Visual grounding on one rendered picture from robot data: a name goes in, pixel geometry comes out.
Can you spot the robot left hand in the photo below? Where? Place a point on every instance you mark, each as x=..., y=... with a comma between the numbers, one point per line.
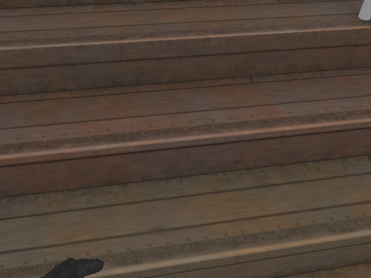
x=71, y=268

